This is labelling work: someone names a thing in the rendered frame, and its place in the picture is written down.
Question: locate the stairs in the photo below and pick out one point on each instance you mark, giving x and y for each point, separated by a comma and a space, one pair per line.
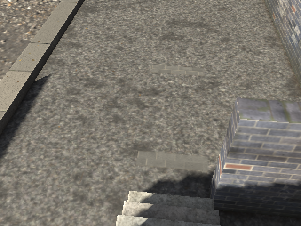
157, 209

